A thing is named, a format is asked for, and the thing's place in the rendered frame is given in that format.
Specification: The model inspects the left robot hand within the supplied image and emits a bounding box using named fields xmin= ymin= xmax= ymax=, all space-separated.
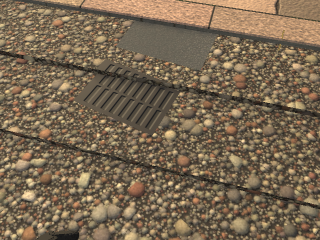
xmin=36 ymin=230 xmax=79 ymax=240

